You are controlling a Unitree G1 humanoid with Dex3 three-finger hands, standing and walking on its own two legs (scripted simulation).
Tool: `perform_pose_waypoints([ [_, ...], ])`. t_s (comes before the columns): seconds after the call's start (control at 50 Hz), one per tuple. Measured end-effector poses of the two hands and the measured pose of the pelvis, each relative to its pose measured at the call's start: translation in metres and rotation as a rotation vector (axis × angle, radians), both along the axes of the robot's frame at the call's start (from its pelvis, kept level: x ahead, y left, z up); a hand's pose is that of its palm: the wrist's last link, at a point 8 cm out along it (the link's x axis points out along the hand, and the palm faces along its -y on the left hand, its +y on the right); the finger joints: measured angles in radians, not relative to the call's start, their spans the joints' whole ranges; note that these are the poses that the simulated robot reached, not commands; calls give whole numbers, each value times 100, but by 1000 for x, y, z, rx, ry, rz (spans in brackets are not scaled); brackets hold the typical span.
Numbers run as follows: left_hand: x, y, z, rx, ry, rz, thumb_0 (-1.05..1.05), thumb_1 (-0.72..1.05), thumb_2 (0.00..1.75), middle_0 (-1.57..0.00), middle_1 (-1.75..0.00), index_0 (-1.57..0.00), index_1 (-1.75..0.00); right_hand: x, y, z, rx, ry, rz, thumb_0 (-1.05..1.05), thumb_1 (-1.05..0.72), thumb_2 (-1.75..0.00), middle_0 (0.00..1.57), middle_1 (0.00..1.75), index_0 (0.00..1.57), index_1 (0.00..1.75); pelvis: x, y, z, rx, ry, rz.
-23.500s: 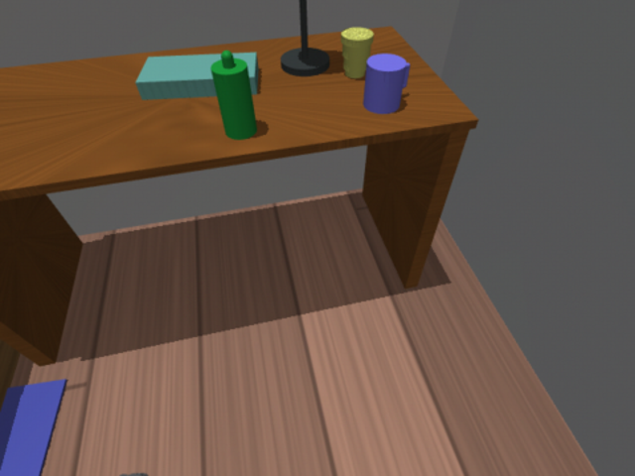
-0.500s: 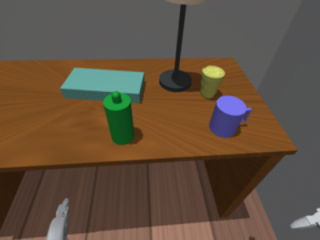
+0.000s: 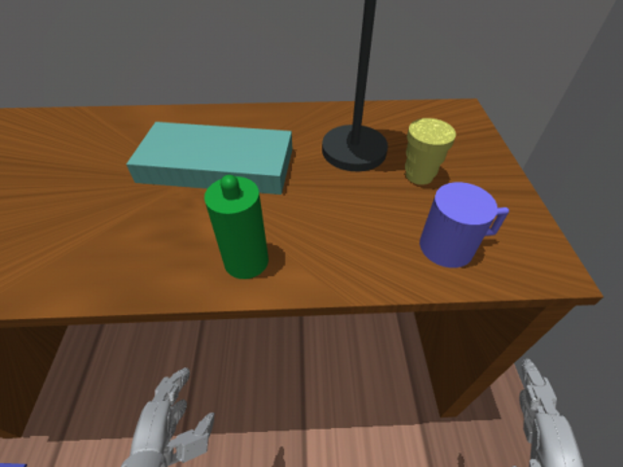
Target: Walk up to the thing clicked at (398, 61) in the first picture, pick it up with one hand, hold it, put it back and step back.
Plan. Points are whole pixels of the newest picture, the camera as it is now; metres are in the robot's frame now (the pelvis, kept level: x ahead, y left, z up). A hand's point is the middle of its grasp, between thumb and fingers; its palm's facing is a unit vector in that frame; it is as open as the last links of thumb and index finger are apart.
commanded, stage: home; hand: right
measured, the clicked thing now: (465, 224) +0.46 -0.22 +0.03
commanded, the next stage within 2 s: none
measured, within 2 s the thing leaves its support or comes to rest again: neither
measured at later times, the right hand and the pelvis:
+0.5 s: hand (450, 414) +0.21 -0.18 -0.10, palm faces +0.08 +0.97 -0.23, open 17.5 cm; pelvis +0.03 +0.00 +0.00, yaw +2 degrees
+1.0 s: hand out of the picture +0.10 -0.27 -0.14, palm faces -0.08 +0.91 -0.42, open 17.5 cm; pelvis +0.02 +0.00 +0.00, yaw +2 degrees
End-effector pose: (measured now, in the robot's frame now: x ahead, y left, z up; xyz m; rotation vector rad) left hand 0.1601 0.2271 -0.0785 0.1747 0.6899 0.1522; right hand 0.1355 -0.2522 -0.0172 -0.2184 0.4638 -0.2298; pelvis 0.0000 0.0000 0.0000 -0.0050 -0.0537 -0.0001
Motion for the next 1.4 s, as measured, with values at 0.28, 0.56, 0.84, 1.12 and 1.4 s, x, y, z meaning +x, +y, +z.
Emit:
perform_pose_waypoints([
  [0.28, -7, 2, -11, 32, 124, -16, 1, 88, 89, -20, -29, -21, -29, 35, 31, -65, 93, 232, 37, -1, 54, -6, 6, 5, 6, 5, 14, -2, -1, 6, 37, 20],
  [0.56, -19, 8, -26, 8, 241, 38, 1, 90, 90, -20, -29, -21, -29, 59, 28, -63, 62, 251, 33, -1, 55, -5, 6, 5, 5, 5, 30, -4, -2, 4, 59, 33],
  [0.84, -52, 66, -33, 112, 387, 44, 0, 90, 90, -20, -29, -21, -29, 1, -42, -81, -104, 588, 46, -1, 54, -6, 6, 5, 6, 5, 28, -3, -3, -3, 17, 39],
  [1.12, -115, 76, -40, 107, 552, 70, 0, 90, 90, -20, -29, -21, -29, -61, -57, -87, -108, 748, 0, -1, 55, -5, 6, 5, 5, 5, 6, -2, 3, -5, -16, 44],
  [1.4, -151, 68, -42, 89, 622, 103, 0, 90, 90, -20, -29, -21, -29, -70, -49, -96, -69, 776, 21, -1, 55, -5, 6, 5, 6, 5, -4, -6, 4, -7, -7, 51],
])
